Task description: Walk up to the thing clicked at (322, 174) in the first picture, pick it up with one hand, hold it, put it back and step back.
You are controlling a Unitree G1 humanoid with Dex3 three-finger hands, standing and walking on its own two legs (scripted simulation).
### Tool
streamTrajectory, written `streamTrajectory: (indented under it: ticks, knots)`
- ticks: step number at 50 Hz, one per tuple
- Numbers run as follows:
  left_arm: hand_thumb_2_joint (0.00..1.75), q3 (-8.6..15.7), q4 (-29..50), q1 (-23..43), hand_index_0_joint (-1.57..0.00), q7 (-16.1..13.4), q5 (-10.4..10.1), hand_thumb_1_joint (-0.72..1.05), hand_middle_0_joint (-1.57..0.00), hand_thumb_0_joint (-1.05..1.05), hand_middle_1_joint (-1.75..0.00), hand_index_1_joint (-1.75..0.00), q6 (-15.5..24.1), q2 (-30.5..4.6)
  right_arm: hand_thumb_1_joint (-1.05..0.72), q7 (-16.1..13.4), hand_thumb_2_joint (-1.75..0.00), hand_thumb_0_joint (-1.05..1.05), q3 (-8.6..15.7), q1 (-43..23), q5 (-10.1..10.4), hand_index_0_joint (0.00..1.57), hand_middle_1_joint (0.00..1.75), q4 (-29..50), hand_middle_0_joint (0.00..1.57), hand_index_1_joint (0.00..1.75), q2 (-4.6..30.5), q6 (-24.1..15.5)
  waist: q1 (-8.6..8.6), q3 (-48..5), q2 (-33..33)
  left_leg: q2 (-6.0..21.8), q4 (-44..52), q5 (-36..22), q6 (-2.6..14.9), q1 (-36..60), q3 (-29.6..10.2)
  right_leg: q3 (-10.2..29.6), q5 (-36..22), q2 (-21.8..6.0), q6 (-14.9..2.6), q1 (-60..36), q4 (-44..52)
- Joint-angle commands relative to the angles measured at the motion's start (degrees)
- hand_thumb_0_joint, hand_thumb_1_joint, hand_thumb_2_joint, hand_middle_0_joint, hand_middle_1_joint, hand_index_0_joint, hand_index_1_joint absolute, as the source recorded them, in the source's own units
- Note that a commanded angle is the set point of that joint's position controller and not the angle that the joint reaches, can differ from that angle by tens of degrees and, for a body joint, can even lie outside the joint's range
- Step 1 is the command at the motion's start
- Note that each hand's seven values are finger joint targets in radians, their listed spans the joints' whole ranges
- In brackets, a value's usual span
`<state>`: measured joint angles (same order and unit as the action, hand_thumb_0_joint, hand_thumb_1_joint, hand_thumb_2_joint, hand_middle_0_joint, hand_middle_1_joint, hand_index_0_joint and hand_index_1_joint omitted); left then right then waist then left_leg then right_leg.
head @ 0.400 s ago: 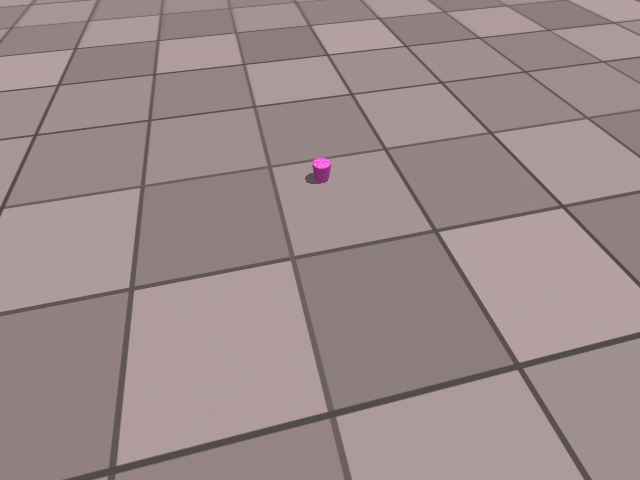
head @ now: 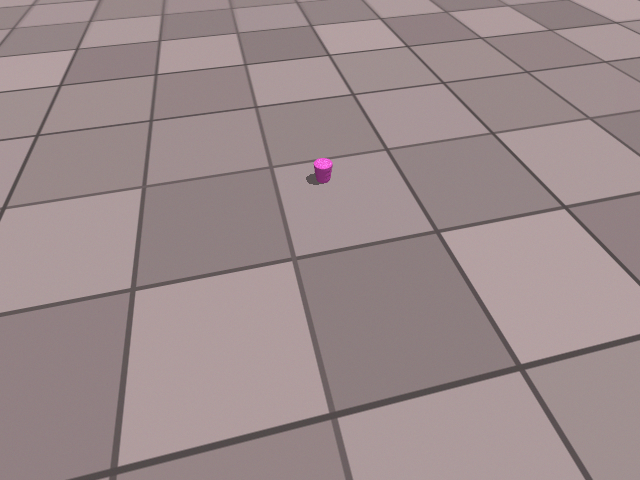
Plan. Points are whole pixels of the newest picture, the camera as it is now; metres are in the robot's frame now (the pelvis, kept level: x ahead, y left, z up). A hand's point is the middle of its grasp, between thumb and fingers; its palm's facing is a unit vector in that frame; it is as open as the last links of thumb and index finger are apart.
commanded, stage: stand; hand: left
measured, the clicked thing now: (323, 171) +1.62 +0.03 -0.73
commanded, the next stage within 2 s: walk up in 0.72 s
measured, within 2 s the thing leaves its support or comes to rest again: neither
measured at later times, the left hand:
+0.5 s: hand out of the picture +0.08 +0.25 -0.15, palm faces -0.02 -0.94 -0.35, open 7.4 cm
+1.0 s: hand out of the picture +0.13 +0.33 -0.15, palm faces -0.24 -0.87 -0.43, open 7.4 cm
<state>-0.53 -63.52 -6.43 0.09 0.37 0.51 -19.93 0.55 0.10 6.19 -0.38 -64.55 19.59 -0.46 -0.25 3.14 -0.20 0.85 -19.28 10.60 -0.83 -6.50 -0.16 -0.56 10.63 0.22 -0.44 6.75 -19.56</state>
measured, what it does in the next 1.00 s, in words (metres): lifts its left foot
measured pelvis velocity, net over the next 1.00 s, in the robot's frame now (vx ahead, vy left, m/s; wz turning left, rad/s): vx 0.04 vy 0.05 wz -0.23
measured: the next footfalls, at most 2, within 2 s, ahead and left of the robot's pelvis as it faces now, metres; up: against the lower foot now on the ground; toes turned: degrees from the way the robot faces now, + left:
right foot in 1.28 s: +0.25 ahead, -0.11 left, +0.00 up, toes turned -35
left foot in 1.64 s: +0.62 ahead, +0.14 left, +0.00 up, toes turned -37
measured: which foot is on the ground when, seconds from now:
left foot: down 0.00-1.00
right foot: down 0.00-0.98, up 1.00-1.00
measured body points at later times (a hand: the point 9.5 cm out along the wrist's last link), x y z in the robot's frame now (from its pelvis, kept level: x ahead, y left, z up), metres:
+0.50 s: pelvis +0.00 +0.00 +0.00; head +0.01 +0.00 +0.45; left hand +0.08 +0.30 -0.13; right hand +0.08 -0.30 -0.13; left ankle +0.00 +0.13 -0.75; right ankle +0.00 -0.11 -0.75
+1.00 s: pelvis +0.04 +0.05 -0.01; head +0.07 +0.03 +0.44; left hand +0.15 +0.37 -0.12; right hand +0.07 -0.31 -0.12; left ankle +0.03 +0.18 -0.75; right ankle +0.00 -0.11 -0.74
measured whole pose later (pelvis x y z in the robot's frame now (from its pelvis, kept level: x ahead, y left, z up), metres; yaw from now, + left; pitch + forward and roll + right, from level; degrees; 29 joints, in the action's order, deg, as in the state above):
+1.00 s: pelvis +0.04 +0.05 -0.01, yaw -13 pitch +2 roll +0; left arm 3.5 -57.6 -16.6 0.9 0.7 1.1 -24.1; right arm 6.0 6.5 8.7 -3.3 -50.7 26.3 -0.8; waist 0.7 1.5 -1.8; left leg -1.5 -28.4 18.4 1.4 -12.2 -5.0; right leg 12.7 19.6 2.0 0.8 16.2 -31.8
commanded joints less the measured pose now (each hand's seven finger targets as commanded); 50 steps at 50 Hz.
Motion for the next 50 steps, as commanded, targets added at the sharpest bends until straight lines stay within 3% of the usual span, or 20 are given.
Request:
streamTrajectory:
  ticks: [1, 7, 11, 14, 28, 35, 36, 37, 38, 39, 41, 43, 44, 46, 47, 48, 49, 50]
  knots:
    - [0.90, 2.2, 3.4, 2.3, -0.20, -0.7, 0.2, 0.90, -0.20, 0.00, -0.30, -0.30, 1.6, -12.0, -0.90, -1.0, -0.90, 0.00, 2.1, -2.0, -0.1, 0.20, 0.30, 3.6, 0.20, 0.30, 12.3, -1.3, 0.28, -4.9, 0.0, 6.4, 2.8, -7.6, 2.10, 1.1, -5.0, 5.8, -7.7, -7.5, -1.21, -0.6, 3.4]
    - [0.90, 2.3, 3.3, 2.4, -0.20, -0.8, 0.2, 0.90, -0.20, 0.00, -0.30, -0.30, 1.6, -12.3, -0.90, -1.1, -0.90, 0.00, 2.1, -2.2, -0.1, 0.20, 0.30, 3.7, 0.20, 0.30, 12.3, -1.3, 0.29, -5.1, 0.5, 6.5, 2.6, -9.0, 2.16, 1.4, -4.9, 5.7, -9.4, -7.6, -1.09, -1.2, 3.3]
    - [0.90, 2.2, 3.2, 2.1, -0.20, -0.7, 0.0, 0.90, -0.20, 0.00, -0.30, -0.30, 1.5, -11.9, -0.90, -1.1, -0.90, 0.00, 2.0, -2.1, -0.1, 0.20, 0.30, 3.4, 0.20, 0.30, 12.1, -1.3, 0.05, -3.6, 0.3, 6.3, 3.4, -7.3, 1.94, 0.5, -5.2, 5.6, -7.1, -7.3, -1.10, -0.4, 3.7]
    - [0.90, 2.2, 3.4, 1.9, -0.20, -0.7, 0.2, 0.90, -0.20, 0.00, -0.30, -0.30, 1.6, -12.2, -0.90, -1.0, -0.90, 0.00, 2.2, -2.0, -0.1, 0.20, 0.30, 3.7, 0.20, 0.30, 12.6, -1.3, 0.18, -5.5, 0.0, 6.5, 2.7, -8.5, 2.22, 1.6, -4.9, 5.8, -9.2, -7.7, -1.08, -1.5, 3.6]
    - [0.90, 2.4, 3.0, 2.1, -0.20, -0.6, 0.2, 0.90, -0.20, 0.00, -0.30, -0.30, 1.4, -12.4, -0.90, -1.1, -0.90, 0.00, 2.0, -1.3, -0.1, 0.20, 0.30, 3.4, 0.20, 0.30, 12.3, -1.3, 0.30, -3.3, 0.4, 6.4, 4.0, -5.6, 1.89, 0.6, -5.2, 6.0, -5.7, -7.4, -1.19, -0.2, 4.2]
    - [0.90, 2.4, 3.1, 2.3, -0.20, -0.7, 0.2, 0.90, -0.20, 0.00, -0.30, -0.30, 1.5, -12.4, -0.90, -1.1, -0.90, 0.00, 2.1, -1.6, -0.2, 0.20, 0.30, 3.7, 0.20, 0.30, 12.2, -1.2, 0.32, -4.2, 0.4, 6.3, 3.7, -7.3, 1.81, 1.1, -5.1, 5.7, -7.1, -7.5, -1.22, -0.7, 3.9]
    - [0.90, 6.3, 5.6, -7.4, -0.20, 0.9, 0.5, 0.90, -0.20, 0.00, -0.30, -0.30, 1.5, -21.3, -0.90, 1.9, -0.90, 0.00, 8.0, -3.9, -2.2, 0.20, 0.30, 11.8, 0.20, 0.30, 22.0, -2.3, 0.41, -4.8, -4.5, 3.3, -10.3, 23.9, 4.71, 5.1, 0.4, 17.7, 20.9, -8.4, -4.91, 10.4, 3.4]
    - [0.90, 6.3, 5.9, -6.3, -0.20, 1.3, 0.5, 0.90, -0.20, 0.00, -0.30, -0.30, 1.6, -21.0, -0.90, 3.1, -0.90, 0.00, 7.7, -3.6, -2.8, 0.20, 0.30, 12.3, 0.20, 0.30, 20.1, -1.8, 1.41, -1.7, -0.7, 0.9, -14.7, 28.6, 5.80, 1.6, -0.1, 23.3, 31.2, -10.0, -4.85, 17.1, 7.5]
    - [0.90, 7.3, 7.7, -1.3, -0.20, 1.3, 0.6, 0.90, -0.20, 0.00, -0.30, -0.30, 2.0, -20.9, -0.90, 4.0, -0.90, 0.00, 7.3, -1.8, -2.5, 0.20, 0.30, 13.5, 0.20, 0.30, 17.2, -1.5, 3.34, 0.1, 3.3, -0.1, -20.4, 23.4, 5.42, -3.3, -3.0, 29.5, 33.5, -12.4, -6.51, 18.3, 8.0]
    - [0.90, 7.6, 9.1, 0.3, -0.20, 1.0, 0.7, 0.90, -0.20, 0.00, -0.30, -0.30, 2.5, -20.4, -0.90, 4.6, -0.90, 0.00, 7.0, -1.2, -2.5, 0.20, 0.30, 14.8, 0.20, 0.30, 15.0, -1.2, 3.72, 1.1, 6.6, -0.1, -23.9, 18.3, 5.40, -8.9, -6.6, 34.1, 32.9, -13.6, -8.54, 16.9, 8.4]
    - [0.90, 7.9, 9.5, -0.5, -0.20, 0.1, 0.7, 0.90, -0.20, 0.00, -0.30, -0.30, 3.0, -21.4, -0.90, 5.5, -0.90, 0.00, 7.3, -0.1, -2.4, 0.20, 0.30, 16.6, 0.20, 0.30, 13.9, -0.8, 4.29, -1.1, 9.3, -0.6, -26.1, 14.8, 3.78, -17.3, -8.9, 34.5, 27.0, -12.6, -8.91, 7.0, 9.8]
    - [0.90, 8.2, 10.3, -4.5, -0.20, -0.1, 0.6, 0.90, -0.20, 0.00, -0.30, -0.30, 3.3, -21.7, -0.90, 5.5, -0.90, 0.00, 7.1, -0.4, -2.3, 0.20, 0.30, 18.1, 0.20, 0.30, 14.4, -1.0, 2.69, -4.1, 8.0, -0.4, -22.7, 17.9, 2.74, -18.3, -9.9, 35.4, 24.1, -13.0, -10.73, 3.0, 7.6]
    - [0.90, 8.2, 10.6, -4.9, -0.20, -0.1, 0.7, 0.90, -0.20, 0.00, -0.30, -0.30, 3.5, -21.6, -0.90, 5.4, -0.90, 0.00, 7.2, -0.9, -2.4, 0.20, 0.30, 18.8, 0.20, 0.30, 14.8, -1.1, 2.62, -4.0, 7.8, 0.8, -19.2, 19.4, 2.88, -18.2, -11.2, 34.9, 21.1, -13.9, -11.08, 2.6, 6.6]
    - [0.90, 8.2, 11.3, -5.7, -0.20, 0.0, 0.5, 0.90, -0.20, 0.00, -0.30, -0.30, 3.5, -21.1, -0.90, 5.3, -0.90, 0.00, 7.7, -0.3, -2.6, 0.20, 0.30, 19.4, 0.20, 0.30, 15.1, -1.4, 2.52, -4.2, 6.9, 0.2, -12.9, 18.0, 2.91, -14.7, -9.4, 31.9, 15.0, -12.2, -10.27, 3.0, 3.5]
    - [0.90, 7.8, 12.2, -4.4, -0.20, 0.0, 0.3, 0.90, -0.20, 0.00, -0.30, -0.30, 3.3, -20.6, -0.90, 5.0, -0.90, 0.00, 8.3, 2.7, -2.7, 0.20, 0.30, 18.8, 0.20, 0.30, 15.6, -1.6, 4.74, -4.9, 4.5, 0.7, -4.4, 13.9, 3.61, -6.3, -9.0, 28.0, 12.7, -10.2, -8.49, 8.4, -0.9]
    - [0.90, 6.8, 13.3, -2.1, -0.20, 0.2, 0.1, 0.90, -0.20, 0.00, -0.30, -0.30, 2.9, -18.5, -0.90, 4.6, -0.90, 0.00, 9.2, 7.8, -3.1, 0.20, 0.30, 17.0, 0.20, 0.30, 16.7, -2.0, 8.17, -6.4, -0.7, -1.5, 6.6, 11.1, 4.45, 13.7, -5.5, 16.3, 13.2, -1.5, -3.01, 22.3, -8.0]
    - [0.90, 5.6, 14.9, -0.6, -0.20, -0.2, 0.3, 0.90, -0.20, 0.00, -0.30, -0.30, 2.9, -13.1, -0.90, 4.1, -0.90, 0.00, 11.2, 13.5, -3.8, 0.20, 0.30, 16.2, 0.20, 0.30, 21.8, -1.7, 11.74, -7.7, -16.3, 9.6, 13.0, 19.8, 8.18, 29.8, -20.3, 4.3, 22.5, 8.5, 1.20, 41.7, -22.7]
    - [0.90, 5.8, 16.1, 2.3, -0.20, -1.0, 0.2, 0.90, -0.20, 0.00, -0.30, -0.30, 2.8, -14.2, -0.90, 4.3, -0.90, 0.00, 11.4, 7.8, -3.3, 0.20, 0.30, 18.9, 0.20, 0.30, 25.0, -1.5, 10.08, -2.4, -18.9, 22.2, 13.2, 29.0, 14.48, 20.9, -33.3, 0.8, 23.9, 3.6, 0.63, 48.9, -33.9]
